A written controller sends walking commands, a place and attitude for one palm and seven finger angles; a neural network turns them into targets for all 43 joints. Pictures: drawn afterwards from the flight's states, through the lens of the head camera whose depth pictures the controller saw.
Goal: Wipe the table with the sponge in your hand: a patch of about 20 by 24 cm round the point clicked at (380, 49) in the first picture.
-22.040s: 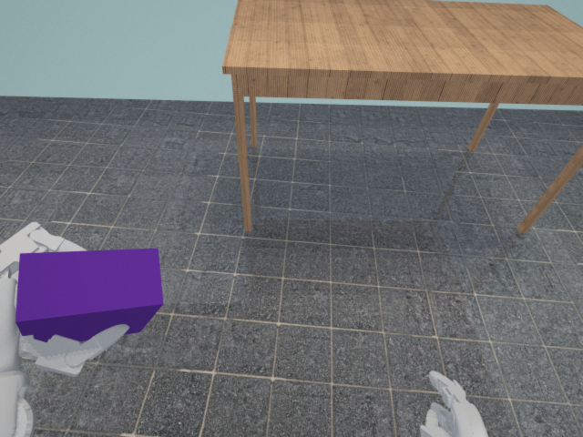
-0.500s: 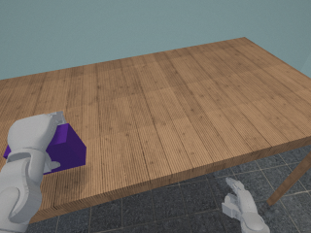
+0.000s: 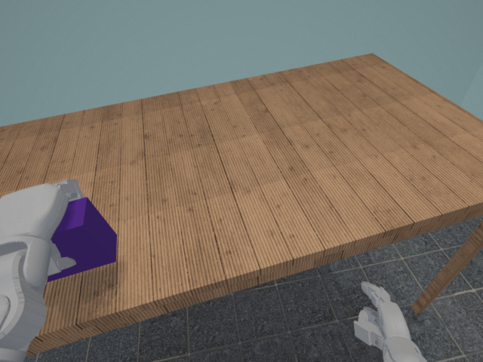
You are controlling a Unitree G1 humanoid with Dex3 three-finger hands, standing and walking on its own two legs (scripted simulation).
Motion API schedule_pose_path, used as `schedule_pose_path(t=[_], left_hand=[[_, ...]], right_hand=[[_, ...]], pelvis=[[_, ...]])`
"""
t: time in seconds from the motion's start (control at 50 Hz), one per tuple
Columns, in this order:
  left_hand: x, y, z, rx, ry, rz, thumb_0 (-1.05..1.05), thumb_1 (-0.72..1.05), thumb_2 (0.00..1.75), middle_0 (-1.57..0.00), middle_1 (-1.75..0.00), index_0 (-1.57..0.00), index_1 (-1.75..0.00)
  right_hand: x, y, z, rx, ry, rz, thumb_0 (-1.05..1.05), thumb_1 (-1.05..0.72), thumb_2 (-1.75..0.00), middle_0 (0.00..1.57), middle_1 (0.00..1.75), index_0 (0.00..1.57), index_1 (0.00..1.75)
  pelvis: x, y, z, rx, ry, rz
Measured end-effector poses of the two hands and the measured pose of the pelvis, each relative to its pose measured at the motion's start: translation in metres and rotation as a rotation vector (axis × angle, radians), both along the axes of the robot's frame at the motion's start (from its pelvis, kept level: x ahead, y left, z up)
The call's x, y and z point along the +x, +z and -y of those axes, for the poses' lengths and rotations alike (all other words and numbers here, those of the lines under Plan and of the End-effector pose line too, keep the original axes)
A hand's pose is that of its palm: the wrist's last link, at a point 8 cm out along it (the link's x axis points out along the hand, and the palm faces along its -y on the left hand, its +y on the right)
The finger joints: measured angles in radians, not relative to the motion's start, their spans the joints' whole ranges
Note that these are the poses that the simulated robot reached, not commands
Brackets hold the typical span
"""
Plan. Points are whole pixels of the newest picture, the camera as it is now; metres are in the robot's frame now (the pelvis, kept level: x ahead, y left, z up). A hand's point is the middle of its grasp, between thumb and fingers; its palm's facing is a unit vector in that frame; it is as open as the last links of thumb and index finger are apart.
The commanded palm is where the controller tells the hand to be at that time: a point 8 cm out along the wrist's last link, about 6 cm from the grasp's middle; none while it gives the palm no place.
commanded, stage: move the sponge above the wiping area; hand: left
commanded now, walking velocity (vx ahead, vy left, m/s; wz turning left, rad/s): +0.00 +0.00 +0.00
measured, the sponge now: (65, 248) +0.22 +0.34 +0.09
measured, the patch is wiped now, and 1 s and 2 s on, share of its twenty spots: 0.00 0.00 0.00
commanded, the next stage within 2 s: none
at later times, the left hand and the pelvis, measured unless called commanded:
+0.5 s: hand (39, 236) +0.21 +0.34 +0.14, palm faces +0.10 -0.06 -0.99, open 10.0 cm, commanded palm +0.18 +0.33 +0.20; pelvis +0.00 +0.01 +0.00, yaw +0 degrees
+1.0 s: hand (50, 234) +0.22 +0.33 +0.14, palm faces +0.08 -0.10 -0.99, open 10.0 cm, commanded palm +0.18 +0.31 +0.20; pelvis -0.01 +0.02 +0.00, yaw +0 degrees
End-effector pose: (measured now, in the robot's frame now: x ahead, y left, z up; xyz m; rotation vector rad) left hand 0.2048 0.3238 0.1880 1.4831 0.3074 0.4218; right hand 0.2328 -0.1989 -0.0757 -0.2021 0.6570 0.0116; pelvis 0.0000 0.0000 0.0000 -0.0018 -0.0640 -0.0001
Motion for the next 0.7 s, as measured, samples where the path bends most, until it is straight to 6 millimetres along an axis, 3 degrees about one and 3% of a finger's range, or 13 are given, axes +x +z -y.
schedule_pose_path(t=[0.28, 0.44, 0.52, 0.64, 0.7], left_hand=[[-0.01, -0.01, 0.006, -0.019, -0.07, -0.053, 0.0, -0.51, 1.05, -0.76, -1.36, -0.77, -1.36], [-0.015, 0.006, -0.012, -0.003, -0.005, 0.025, 0.0, -0.51, 1.05, -0.76, -1.36, -0.77, -1.36], [-0.018, 0.002, -0.014, -0.03, 0.022, -0.001, 0.0, -0.51, 1.05, -0.75, -1.36, -0.76, -1.37], [-0.015, -0.016, -0.004, -0.053, -0.034, -0.07, 0.0, -0.51, 1.06, -0.75, -1.36, -0.76, -1.37], [-0.01, -0.015, 0.004, -0.038, -0.085, -0.05, 0.0, -0.51, 1.06, -0.76, -1.36, -0.77, -1.36]], right_hand=[[0.0, 0.004, -0.004, -0.007, 0.002, 0.024, 0.02, -0.9, -0.9, 0.2, 0.3, 0.2, 0.3], [0.002, 0.006, -0.012, 0.006, 0.01, 0.025, 0.02, -0.9, -0.9, 0.2, 0.3, 0.2, 0.3], [0.003, 0.007, -0.018, 0.016, 0.014, 0.033, 0.02, -0.9, -0.9, 0.2, 0.3, 0.2, 0.3], [0.003, 0.009, -0.026, 0.007, 0.028, 0.041, 0.02, -0.9, -0.9, 0.2, 0.3, 0.2, 0.3], [0.002, 0.01, -0.03, 0.0, 0.037, 0.041, 0.02, -0.9, -0.9, 0.2, 0.3, 0.2, 0.3]], pelvis=[[-0.001, -0.001, -0.004, -0.002, -0.002, 0.003], [-0.003, -0.001, -0.008, -0.005, 0.0, 0.007], [-0.005, 0.0, -0.012, -0.005, 0.003, 0.003], [-0.008, 0.0, -0.015, -0.005, 0.008, 0.004], [-0.009, 0.0, -0.016, -0.005, 0.006, 0.009]])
